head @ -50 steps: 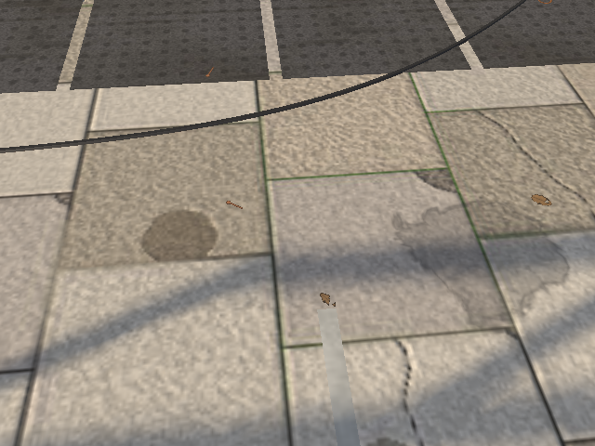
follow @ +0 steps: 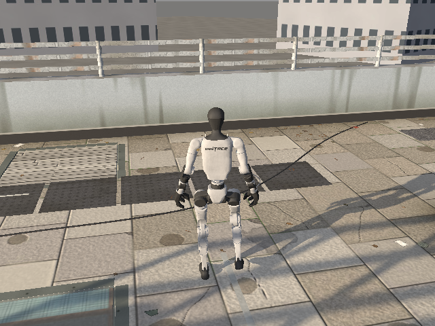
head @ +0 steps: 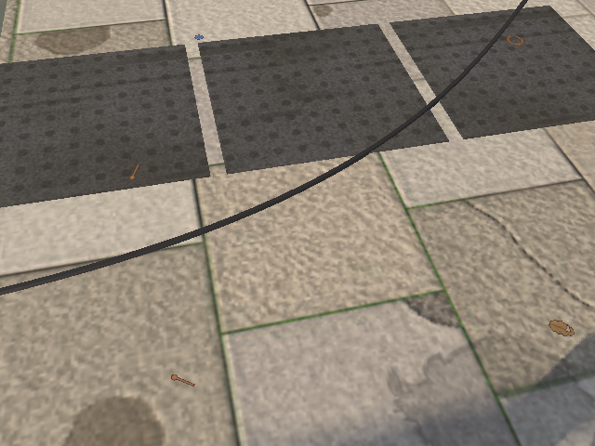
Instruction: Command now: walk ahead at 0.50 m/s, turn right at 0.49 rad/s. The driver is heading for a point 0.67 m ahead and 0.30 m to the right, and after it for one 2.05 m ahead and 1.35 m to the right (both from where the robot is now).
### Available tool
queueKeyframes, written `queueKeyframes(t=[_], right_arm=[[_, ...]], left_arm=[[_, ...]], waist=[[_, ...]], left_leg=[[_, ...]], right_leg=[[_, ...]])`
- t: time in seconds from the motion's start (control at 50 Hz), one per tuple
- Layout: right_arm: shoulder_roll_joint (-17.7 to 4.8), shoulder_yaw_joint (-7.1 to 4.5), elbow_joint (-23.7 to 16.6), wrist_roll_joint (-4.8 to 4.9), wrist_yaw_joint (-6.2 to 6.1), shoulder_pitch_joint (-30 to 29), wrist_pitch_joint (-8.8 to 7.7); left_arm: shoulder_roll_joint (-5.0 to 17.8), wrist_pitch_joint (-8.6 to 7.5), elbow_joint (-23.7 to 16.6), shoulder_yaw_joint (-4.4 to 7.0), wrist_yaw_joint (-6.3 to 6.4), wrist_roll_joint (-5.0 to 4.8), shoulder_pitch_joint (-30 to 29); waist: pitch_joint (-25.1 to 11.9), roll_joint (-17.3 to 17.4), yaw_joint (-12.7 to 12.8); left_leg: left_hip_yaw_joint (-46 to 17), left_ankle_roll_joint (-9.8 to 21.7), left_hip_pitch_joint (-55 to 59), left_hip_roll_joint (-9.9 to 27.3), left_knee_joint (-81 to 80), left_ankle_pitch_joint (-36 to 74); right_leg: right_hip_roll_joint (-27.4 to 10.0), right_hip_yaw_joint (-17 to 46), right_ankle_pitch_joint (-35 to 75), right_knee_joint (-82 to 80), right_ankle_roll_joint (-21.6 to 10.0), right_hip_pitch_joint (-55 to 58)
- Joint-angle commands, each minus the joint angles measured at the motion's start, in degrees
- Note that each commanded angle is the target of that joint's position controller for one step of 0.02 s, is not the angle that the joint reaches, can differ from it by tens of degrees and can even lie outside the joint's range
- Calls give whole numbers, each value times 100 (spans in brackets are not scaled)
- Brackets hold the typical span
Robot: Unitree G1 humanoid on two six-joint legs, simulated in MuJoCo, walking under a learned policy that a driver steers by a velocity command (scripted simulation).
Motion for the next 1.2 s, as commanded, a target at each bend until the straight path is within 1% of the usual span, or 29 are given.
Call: queueKeyframes(t=[0.02,0.12,0.22,0.28,0.32,0.34,0.36,0.38,0.4,0.42,0.44,0.46,0.5,0.56,0.64,0.72,0.78,0.8,0.82,0.84,0.86,0.88,0.9,0.92,0.94,0.98,1.04,1.14,1.2], right_arm=[[-741,-168,-250,-19,-83,-194,-99],[-943,-225,-209,5,-187,-24,-10],[-1131,-301,-96,131,-202,415,170],[-1352,-370,-168,209,-217,265,289],[-1397,-366,-248,257,-225,62,369],[-1150,-271,-363,108,-225,144,328],[-273,-13,-689,-56,-137,610,143],[-741,-72,-787,200,-57,-70,-108],[-942,-132,-934,391,-21,-536,-230],[-897,-121,-876,306,-57,-522,-282],[-945,-171,-782,154,-96,-448,-262],[-994,-211,-753,119,-92,-309,-183],[-889,-218,-795,55,-92,-294,-38],[-706,-162,-1017,-18,-123,-874,43],[-536,-71,-1264,47,-39,-1631,-4],[-696,-83,-1487,117,56,-1995,-82],[-892,-142,-1481,130,106,-1754,-177],[-966,-186,-1386,122,94,-1375,-210],[-1147,-276,-1240,60,62,-734,-242],[-1460,-357,-1153,-27,14,212,-242],[-1859,-462,-945,-64,26,739,-152],[-1300,-337,-1020,94,56,621,-119],[-910,-233,-1116,115,28,329,-73],[-823,-179,-1177,35,10,-57,-18],[-712,-141,-1155,-12,1,-290,15],[-670,-119,-1095,-55,-8,-417,0],[-973,-220,-993,13,-54,-499,17],[-1145,-259,-979,107,-175,-646,239],[-1280,-290,-915,202,-166,-512,327]], left_arm=[[117,87,-384,63,-13,42,114],[30,31,-699,1,-179,85,-678],[32,40,-1144,-57,-358,82,-1472],[290,77,-1259,65,-415,73,-1182],[769,92,-936,351,-361,36,251],[1326,152,-726,566,-225,36,1113],[1847,80,-787,593,-218,14,829],[1332,-13,-938,428,-264,88,1011],[1026,-103,-902,334,-283,133,793],[838,-149,-967,275,-277,107,415],[637,-156,-1062,213,-264,114,0],[525,-166,-1162,160,-233,175,-206],[608,-188,-1181,165,-172,154,-188],[837,-197,-1113,219,-44,125,140],[824,-140,-1032,217,17,99,443],[782,-92,-894,215,29,58,755],[805,-16,-911,230,86,81,729],[771,9,-953,217,89,85,640],[604,8,-1031,152,70,102,537],[330,-6,-1178,34,45,198,496],[-68,-65,-1313,-78,31,24,1415],[551,-72,-1171,0,53,-56,1413],[900,-46,-1238,95,48,-28,754],[892,-12,-1328,116,69,37,360],[840,4,-1409,146,71,118,150],[616,106,-1445,159,50,78,367],[314,229,-1686,74,43,82,186],[287,255,-1889,35,-149,116,-315],[416,289,-2086,93,-275,133,-646]], waist=[[-10,655,155],[204,516,-55],[441,484,-286],[80,754,63],[-685,684,891],[-1183,-29,1162],[-1631,-1327,356],[-2012,-539,791],[-1226,-291,786],[-847,130,520],[-585,233,280],[-536,117,93],[-448,143,-11],[-207,133,125],[-54,-154,430],[-24,-236,559],[-94,-430,384],[-228,-516,178],[-659,-454,-142],[-1520,70,-534],[-2271,2140,-122],[-1972,1710,-225],[-1163,1108,-383],[-616,676,-279],[-257,618,-144],[-251,868,136],[-313,930,205],[-509,851,56],[-420,854,-29]], left_leg=[[-1007,799,331,1668,-1335,811],[-121,684,592,1533,-1426,1170],[280,585,1493,1780,-1077,1705],[525,408,1804,1826,-97,4072],[740,149,1286,1539,1916,4714],[757,-152,-180,1262,3754,2732],[-37,-452,-2663,17,5563,-2373],[-1223,-310,-3297,23,6043,-2460],[-1216,-139,-3736,273,5883,-1872],[-1244,-67,-3457,538,5397,-1357],[-1251,-104,-3008,712,4896,-1063],[-1306,-146,-2589,829,4630,-857],[-1218,-322,-2330,808,4142,-665],[-1110,-564,-2508,637,3058,186],[-1050,-565,-2074,280,1440,1489],[-1194,-446,-1928,140,815,1490],[-1220,-273,-1596,80,609,771],[-1113,-161,-1095,23,458,672],[-1154,40,-60,164,395,761],[-2026,393,1540,1094,607,509],[-4762,1365,3471,2419,106,-594],[-5332,1290,3332,2502,-212,-1859],[-4344,1001,2574,2233,-320,-1851],[-3506,857,1705,2007,-384,-703],[-2866,825,1044,1800,-411,623],[-1929,785,460,1561,-420,2456],[-1226,970,353,1612,-571,3581],[-260,790,430,1454,-585,3181],[-138,664,720,1566,-291,2862]], right_leg=[[-374,337,628,-281,68,-674],[-257,-53,1779,-1802,105,-673],[-90,-485,1432,-2607,-88,-819],[367,-912,621,-2710,-388,-2],[888,-1077,796,-3197,-751,2004],[228,173,708,-3401,-1085,3710],[-1091,3488,-279,-4108,-2140,5317],[-1358,4370,-705,-4887,-2153,5466],[-1235,3570,-181,-4955,-1874,4972],[-980,2847,398,-4903,-1670,4152],[-737,2262,972,-4941,-1513,3368],[-598,1976,1353,-5052,-1454,2885],[-467,1696,1848,-5208,-1469,2423],[-266,1324,2131,-5293,-1392,2137],[41,1102,1456,-5208,-1038,1895],[-165,1568,1206,-4791,-944,2356],[-334,2007,1514,-4262,-860,2761],[-248,2036,1842,-3984,-785,2750],[67,1853,2204,-3268,-612,2538],[437,1402,1447,-1706,-389,1747],[1231,744,-1625,184,27,-400],[742,892,-1730,974,76,-1142],[527,778,-1193,1127,108,-1344],[346,572,-806,1024,172,-1121],[227,539,-634,762,218,-919],[68,396,-664,394,283,-359],[34,113,-317,-399,417,-418],[124,-259,1284,-1999,324,267],[215,-378,1177,-2603,165,418]])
